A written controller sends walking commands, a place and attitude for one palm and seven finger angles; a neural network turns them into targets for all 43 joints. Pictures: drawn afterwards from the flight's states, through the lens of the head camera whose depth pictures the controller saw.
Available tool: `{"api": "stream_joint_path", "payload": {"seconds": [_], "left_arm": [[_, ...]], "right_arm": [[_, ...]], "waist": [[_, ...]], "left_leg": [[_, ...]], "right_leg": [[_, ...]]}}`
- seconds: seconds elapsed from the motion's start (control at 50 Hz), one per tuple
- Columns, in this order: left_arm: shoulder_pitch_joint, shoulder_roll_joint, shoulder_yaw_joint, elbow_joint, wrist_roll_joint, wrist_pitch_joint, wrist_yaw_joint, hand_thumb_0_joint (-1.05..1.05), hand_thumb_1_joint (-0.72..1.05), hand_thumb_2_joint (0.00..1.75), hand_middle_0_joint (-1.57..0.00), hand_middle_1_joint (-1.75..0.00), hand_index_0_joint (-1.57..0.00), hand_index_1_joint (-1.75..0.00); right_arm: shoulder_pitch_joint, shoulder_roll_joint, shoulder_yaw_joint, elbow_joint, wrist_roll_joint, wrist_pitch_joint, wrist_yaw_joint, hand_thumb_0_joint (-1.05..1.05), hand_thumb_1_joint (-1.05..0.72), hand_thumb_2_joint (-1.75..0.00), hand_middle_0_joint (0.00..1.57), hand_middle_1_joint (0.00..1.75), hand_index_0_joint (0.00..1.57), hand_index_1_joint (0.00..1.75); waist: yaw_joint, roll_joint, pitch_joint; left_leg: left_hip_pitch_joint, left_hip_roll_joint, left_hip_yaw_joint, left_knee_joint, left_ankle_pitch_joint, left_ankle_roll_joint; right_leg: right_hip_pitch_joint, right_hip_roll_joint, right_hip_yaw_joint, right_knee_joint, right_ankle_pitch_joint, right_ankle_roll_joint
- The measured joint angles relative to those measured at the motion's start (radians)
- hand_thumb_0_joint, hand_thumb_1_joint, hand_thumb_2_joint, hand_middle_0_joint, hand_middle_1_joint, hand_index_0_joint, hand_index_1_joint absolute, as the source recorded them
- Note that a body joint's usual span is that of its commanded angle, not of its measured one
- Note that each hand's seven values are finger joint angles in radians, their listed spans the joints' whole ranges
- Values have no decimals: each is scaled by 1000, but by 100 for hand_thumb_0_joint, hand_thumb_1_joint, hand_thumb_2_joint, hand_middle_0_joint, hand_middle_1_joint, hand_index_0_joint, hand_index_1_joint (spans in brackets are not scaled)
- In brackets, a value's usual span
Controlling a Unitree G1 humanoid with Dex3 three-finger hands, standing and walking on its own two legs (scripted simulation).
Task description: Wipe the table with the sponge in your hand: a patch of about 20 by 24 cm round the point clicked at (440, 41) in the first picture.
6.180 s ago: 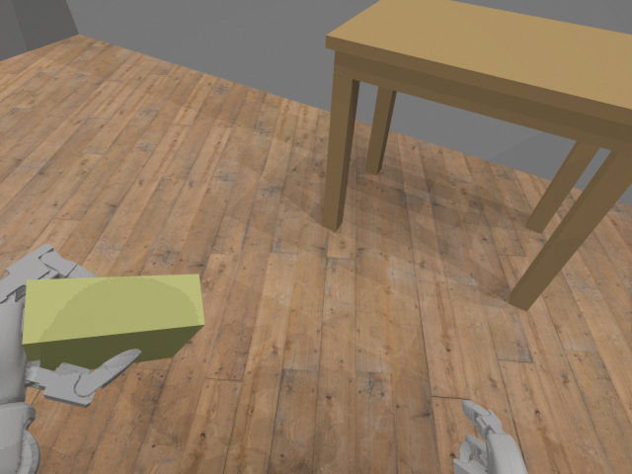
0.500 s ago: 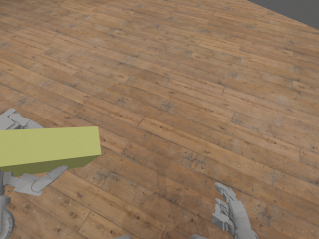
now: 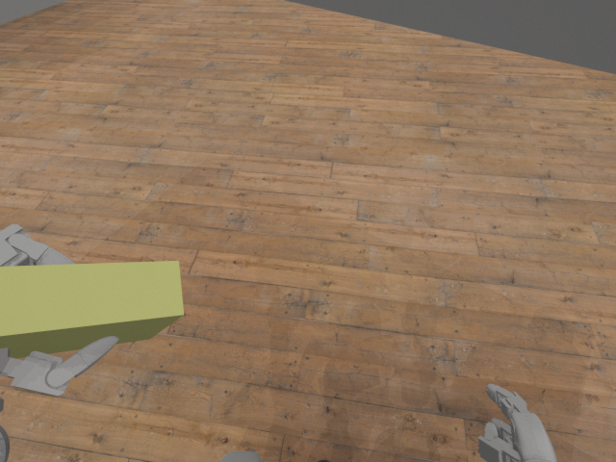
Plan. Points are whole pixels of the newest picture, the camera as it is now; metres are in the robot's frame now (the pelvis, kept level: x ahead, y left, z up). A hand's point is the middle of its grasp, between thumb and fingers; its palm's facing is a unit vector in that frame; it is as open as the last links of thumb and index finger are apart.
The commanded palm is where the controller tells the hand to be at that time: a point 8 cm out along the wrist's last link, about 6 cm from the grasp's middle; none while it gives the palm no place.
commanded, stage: turn to face it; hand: left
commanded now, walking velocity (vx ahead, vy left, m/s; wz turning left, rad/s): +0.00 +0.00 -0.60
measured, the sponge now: (115, 309) +0.23 +0.20 +0.16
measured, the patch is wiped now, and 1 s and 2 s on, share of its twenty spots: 0.00 0.00 0.00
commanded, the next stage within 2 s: none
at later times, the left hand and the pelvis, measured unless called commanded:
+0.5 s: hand (190, 367) +0.17 +0.11 +0.16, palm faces +0.16 -0.85 -0.51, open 9.4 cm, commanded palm +0.12 +0.17 +0.18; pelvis -0.12 -0.05 -0.02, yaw -18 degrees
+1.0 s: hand (329, 446) +0.13 -0.01 +0.16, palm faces -0.10 -0.90 -0.43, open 9.4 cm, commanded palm +0.10 +0.05 +0.18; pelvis -0.19 -0.09 -0.01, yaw -36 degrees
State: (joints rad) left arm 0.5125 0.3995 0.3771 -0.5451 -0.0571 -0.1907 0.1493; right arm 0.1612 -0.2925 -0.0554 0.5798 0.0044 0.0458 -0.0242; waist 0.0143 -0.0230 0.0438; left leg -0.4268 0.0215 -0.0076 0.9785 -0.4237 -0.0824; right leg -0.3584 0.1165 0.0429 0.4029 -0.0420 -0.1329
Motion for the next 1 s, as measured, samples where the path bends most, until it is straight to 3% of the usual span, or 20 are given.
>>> {"api": "stream_joint_path", "payload": {"seconds": [0.14, 0.18, 0.22, 0.28, 0.32, 0.36, 0.42, 0.48, 0.5, 0.52, 0.56, 0.62, 0.68, 0.76, 0.8, 0.84, 0.9, 0.94, 1.0], "left_arm": [[-44, -24, -18, 54, 18, 10, -10, -1, -43, 100, -82, -135, -81, -134], [-65, -26, -25, 56, 23, 10, -18, -1, -43, 100, -82, -135, -81, -134], [-93, -23, -26, 60, 36, 12, -31, -1, -43, 100, -82, -135, -81, -134], [-98, -4, -14, 50, 54, 11, -45, -1, -43, 100, -82, -134, -81, -134], [-75, -15, -10, 42, 50, 9, -38, -1, -43, 100, -82, -134, -81, -134], [-56, -33, -13, 33, 47, 13, -28, -1, -43, 100, -82, -134, -81, -134], [-58, -32, -14, 33, 45, 10, -15, -1, -43, 100, -82, -134, -81, -134], [-104, 3, -5, 44, 50, 12, -11, -1, -43, 100, -82, -134, -81, -134], [-133, -5, -12, 53, 55, 9, -12, -1, -43, 100, -82, -134, -81, -134], [-155, -15, -22, 59, 57, 6, -14, -1, -43, 100, -82, -134, -81, -134], [-165, -22, -31, 49, 52, 4, -17, -1, -43, 100, -82, -134, -81, -134], [-79, -2, -4, -30, 27, -5, -24, -1, -43, 100, -82, -134, -81, -134], [30, 44, 45, -117, 14, -27, -28, -1, -43, 100, -82, -134, -81, -134], [88, 91, 100, -184, 12, -47, -22, -1, -43, 100, -82, -134, -81, -134], [72, 99, 114, -167, 14, -55, -19, -1, -43, 100, -82, -134, -81, -134], [38, 79, 111, -105, 28, -60, -17, -1, -43, 100, -82, -134, -81, -134], [-14, 21, 81, 8, 40, -39, -14, -1, -43, 100, -81, -134, -81, -134], [-51, -28, 42, 57, 43, -9, -12, -1, -43, 100, -81, -134, -81, -134], [-87, -69, -15, 67, 44, 22, -8, -1, -43, 100, -81, -134, -81, -134]], "right_arm": [[24, 34, 25, -32, 1, 26, 17, 1, -90, -89, 19, 30, 20, 30], [20, 50, 37, -42, -5, 25, 20, 1, -90, -89, 19, 30, 20, 30], [16, 73, 47, -56, -14, 15, 20, 1, -90, -89, 19, 30, 20, 30], [35, 114, 56, -59, -9, -9, 21, 1, -90, -89, 20, 30, 20, 30], [49, 127, 62, -52, 2, -19, 30, 1, -90, -89, 20, 30, 20, 30], [61, 132, 70, -42, 12, -29, 32, 1, -90, -89, 20, 30, 21, 30], [78, 142, 81, -36, 15, -58, 32, 1, -90, -89, 20, 30, 21, 30], [89, 147, 89, -41, 16, -90, 34, 1, -90, -89, 20, 30, 21, 30], [77, 132, 85, -33, 17, -97, 35, 1, -90, -89, 20, 30, 21, 30], [59, 115, 79, -19, 15, -97, 33, 1, -90, -89, 20, 30, 21, 30], [18, 85, 65, 12, 14, -82, 27, 1, -90, -89, 20, 30, 21, 30], [-28, 53, 43, 10, 13, -51, 22, 1, -90, -89, 20, 30, 21, 30], [-34, 37, 25, -19, 12, -32, 21, 1, -90, -89, 20, 30, 20, 30], [-7, 14, 9, -45, 9, -31, 19, 1, -91, -89, 19, 30, 20, 30], [2, 22, 3, -47, 7, -32, 9, 1, -91, -90, 19, 30, 20, 30], [8, 38, 5, -48, 4, -37, 2, 1, -91, -90, 19, 30, 20, 30], [17, 66, 20, -42, 4, -51, 3, 1, -90, -90, 19, 30, 20, 30], [25, 81, 35, -44, 13, -61, 11, 1, -90, -90, 19, 30, 20, 30], [33, 108, 65, -59, 17, -84, 20, 1, -90, -89, 19, 30, 20, 30]], "waist": [[24, -24, -66], [24, -31, -57], [24, -37, -14], [26, -25, 16], [32, 12, 16], [45, 52, 18], [54, 87, 32], [48, 83, 57], [38, 105, 80], [21, 115, 102], [-4, 100, 132], [-33, 57, 152], [-52, 19, 139], [-42, -2, 89], [-25, -31, 70], [1, -34, 55], [15, 5, 35], [32, 33, 32], [46, 57, 48]], "left_leg": [[155, -41, 66, -358, -66, 42], [206, -39, 87, -487, 7, 72], [214, -18, 116, -503, 165, 89], [224, 23, 136, -472, 163, 63], [223, 69, 150, -458, 148, 47], [220, 120, 170, -453, 148, 28], [199, 190, 194, -425, 147, -1], [140, 247, 196, -328, 117, -39], [111, 268, 169, -274, 91, -30], [72, 252, 123, -187, 8, -20], [-9, 175, 65, 17, -92, -12], [-68, 89, 57, 154, -93, -8], [-39, 54, 75, 4, -63, -5], [71, 32, 84, -300, 44, 8], [106, 24, 111, -374, 141, 52], [117, 43, 142, -367, 144, 69], [133, 94, 157, -379, 145, 55], [145, 129, 169, -393, 157, 39], [139, 177, 188, -381, 165, 12]], "right_leg": [[-40, 33, 63, -84, 78, 29], [-81, 50, 67, -36, 20, 59], [-160, 53, 45, 215, -172, 121], [-250, 7, -9, 659, -300, 164], [-244, -45, -33, 772, -337, 179], [-189, -102, -54, 705, -357, 192], [-66, -156, -77, 473, -389, 207], [66, -171, -101, 233, -288, 200], [64, -148, -114, 234, -270, 179], [49, -135, -119, 258, -274, 157], [19, -132, -105, 279, -278, 128], [-1, -116, -55, 244, -236, 114], [-8, -93, -19, 202, -195, 103], [-33, -55, 11, 205, -179, 100], [-64, -53, 36, 276, -246, 110], [-124, -55, 10, 473, -394, 141], [-167, -80, -57, 685, -430, 174], [-142, -110, -88, 657, -418, 189], [-66, -145, -118, 500, -422, 200]]}}
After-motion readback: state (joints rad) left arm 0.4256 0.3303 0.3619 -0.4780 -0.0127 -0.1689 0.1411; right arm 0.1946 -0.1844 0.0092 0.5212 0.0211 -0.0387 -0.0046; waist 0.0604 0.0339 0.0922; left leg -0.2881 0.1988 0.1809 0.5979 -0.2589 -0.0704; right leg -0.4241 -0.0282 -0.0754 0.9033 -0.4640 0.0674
